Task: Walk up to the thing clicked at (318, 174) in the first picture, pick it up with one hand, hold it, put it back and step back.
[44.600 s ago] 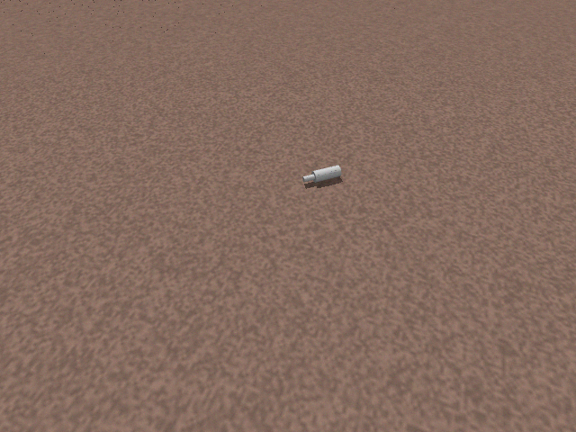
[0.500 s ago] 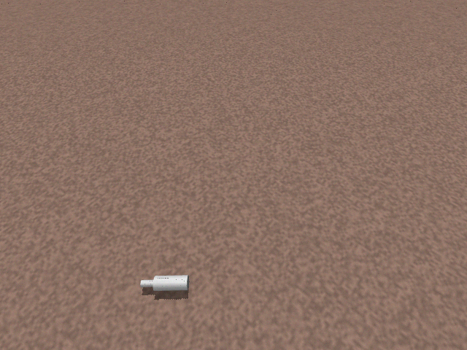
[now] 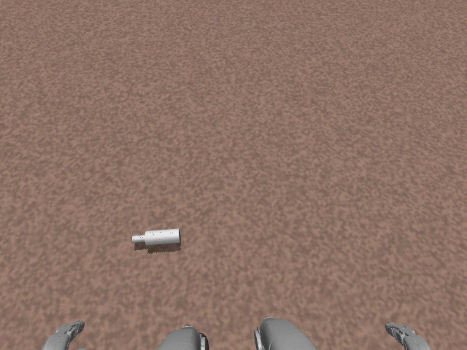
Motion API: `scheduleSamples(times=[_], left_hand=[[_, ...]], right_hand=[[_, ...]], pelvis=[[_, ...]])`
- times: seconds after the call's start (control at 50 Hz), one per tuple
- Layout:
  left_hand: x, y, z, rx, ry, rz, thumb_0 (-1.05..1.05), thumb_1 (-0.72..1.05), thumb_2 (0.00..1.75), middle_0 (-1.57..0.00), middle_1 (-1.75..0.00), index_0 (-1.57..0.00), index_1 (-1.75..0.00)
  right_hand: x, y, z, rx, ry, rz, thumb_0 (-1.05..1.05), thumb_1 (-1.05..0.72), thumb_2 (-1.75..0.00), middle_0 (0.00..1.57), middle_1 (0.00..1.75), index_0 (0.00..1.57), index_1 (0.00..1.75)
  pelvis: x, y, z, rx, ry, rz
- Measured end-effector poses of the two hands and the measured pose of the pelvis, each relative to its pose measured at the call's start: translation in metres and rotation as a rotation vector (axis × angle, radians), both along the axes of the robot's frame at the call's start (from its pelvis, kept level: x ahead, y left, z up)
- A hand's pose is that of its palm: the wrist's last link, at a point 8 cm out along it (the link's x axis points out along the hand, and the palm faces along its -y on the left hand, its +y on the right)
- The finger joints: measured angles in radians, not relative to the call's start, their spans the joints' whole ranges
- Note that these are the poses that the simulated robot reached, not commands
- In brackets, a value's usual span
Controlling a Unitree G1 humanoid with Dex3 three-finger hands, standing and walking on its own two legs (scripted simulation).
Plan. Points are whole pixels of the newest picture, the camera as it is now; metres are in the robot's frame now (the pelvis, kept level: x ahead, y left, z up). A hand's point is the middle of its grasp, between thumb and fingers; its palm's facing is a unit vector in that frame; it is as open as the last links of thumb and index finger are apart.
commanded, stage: step back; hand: left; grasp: from above
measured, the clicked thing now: (156, 237) +0.54 +0.30 -0.73
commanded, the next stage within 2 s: none
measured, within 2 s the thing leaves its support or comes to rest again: neither
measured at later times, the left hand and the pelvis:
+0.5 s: hand out of the picture +0.01 +0.28 -0.15, palm faces +0.06 -0.92 -0.39, open 7.3 cm; pelvis -0.12 +0.01 +0.00, yaw +4 degrees
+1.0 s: hand out of the picture -0.20 +0.24 -0.13, palm faces +0.00 -0.91 -0.42, open 7.4 cm; pelvis -0.27 -0.03 +0.00, yaw +1 degrees
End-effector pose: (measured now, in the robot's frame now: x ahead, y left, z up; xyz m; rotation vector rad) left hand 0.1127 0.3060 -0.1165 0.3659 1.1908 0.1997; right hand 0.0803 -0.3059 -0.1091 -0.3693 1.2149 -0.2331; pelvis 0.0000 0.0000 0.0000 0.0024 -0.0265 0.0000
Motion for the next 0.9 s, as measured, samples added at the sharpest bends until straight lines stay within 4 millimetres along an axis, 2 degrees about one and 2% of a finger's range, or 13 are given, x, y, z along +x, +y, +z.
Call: scheduleSamples(times=[0.1, 0.22, 0.34, 0.44, 0.54, 0.66, 0.74, 0.8, 0.84, 0.9], left_hand=[[-0.027, -0.016, 0.003, 0.016, -0.008, -0.012, 0.00, 0.91, 0.90, -0.20, -0.30, -0.21, -0.30], [-0.055, -0.022, 0.023, 0.019, -0.037, 0.015, 0.01, 0.90, 0.90, -0.21, -0.30, -0.21, -0.30], [-0.070, -0.011, 0.029, 0.033, -0.128, 0.021, 0.01, 0.90, 0.90, -0.21, -0.30, -0.21, -0.30], [-0.094, 0.010, 0.011, 0.015, -0.161, 0.035, 0.00, 0.90, 0.90, -0.21, -0.30, -0.21, -0.30], [-0.134, 0.018, 0.007, 0.002, -0.103, 0.073, 0.01, 0.91, 0.90, -0.20, -0.30, -0.21, -0.30], [-0.192, 0.014, 0.005, -0.002, -0.029, 0.069, 0.01, 0.91, 0.90, -0.20, -0.30, -0.21, -0.30], [-0.228, 0.005, 0.001, 0.006, 0.025, 0.049, 0.01, 0.91, 0.90, -0.20, -0.30, -0.21, -0.30], [-0.253, -0.006, -0.001, 0.016, 0.034, 0.035, 0.01, 0.91, 0.90, -0.20, -0.30, -0.21, -0.30], [-0.273, -0.015, 0.001, 0.025, 0.039, 0.032, 0.01, 0.91, 0.90, -0.20, -0.30, -0.21, -0.30], [-0.300, -0.025, 0.010, 0.022, 0.043, 0.038, 0.01, 0.91, 0.90, -0.21, -0.30, -0.21, -0.30]], right_hand=[[-0.008, -0.013, -0.017, 0.035, -0.034, -0.013, 0.01, -0.90, -0.90, 0.21, 0.30, 0.21, 0.30], [-0.026, -0.015, -0.011, 0.045, -0.028, 0.005, 0.01, -0.91, -0.90, 0.21, 0.30, 0.21, 0.30], [-0.054, -0.012, -0.008, 0.013, 0.013, 0.062, 0.01, -0.91, -0.90, 0.21, 0.30, 0.20, 0.30], [-0.077, 0.000, -0.005, -0.019, 0.002, 0.100, 0.01, -0.91, -0.90, 0.21, 0.30, 0.20, 0.30], [-0.104, 0.010, 0.013, -0.019, -0.019, 0.106, 0.01, -0.91, -0.90, 0.21, 0.30, 0.21, 0.30], [-0.124, 0.008, 0.024, -0.026, -0.080, 0.097, 0.01, -0.90, -0.90, 0.21, 0.30, 0.21, 0.30], [-0.141, -0.002, 0.020, -0.017, -0.131, 0.095, 0.01, -0.90, -0.90, 0.21, 0.30, 0.21, 0.30], [-0.159, -0.015, 0.009, -0.003, -0.149, 0.087, 0.01, -0.90, -0.90, 0.21, 0.30, 0.21, 0.30], [-0.173, -0.026, 0.001, 0.007, -0.151, 0.069, 0.00, -0.90, -0.90, 0.21, 0.30, 0.21, 0.30], [-0.202, -0.033, -0.003, 0.015, -0.115, 0.036, 0.01, -0.91, -0.90, 0.21, 0.30, 0.21, 0.30]], pelvis=[[-0.019, -0.012, -0.008, -0.018, -0.017, -0.005], [-0.042, -0.013, 0.004, 0.021, -0.004, 0.004], [-0.071, -0.007, 0.003, 0.013, 0.001, 0.051], [-0.102, 0.004, -0.009, 0.017, -0.016, 0.082], [-0.127, 0.006, 0.000, -0.011, -0.021, 0.069], [-0.161, 0.001, 0.006, -0.025, -0.011, 0.028], [-0.188, -0.008, 0.001, -0.020, -0.011, -0.005], [-0.210, -0.018, -0.007, -0.010, -0.011, -0.025], [-0.226, -0.024, -0.011, -0.029, -0.019, -0.020], [-0.243, -0.029, -0.006, 0.004, -0.019, -0.017]])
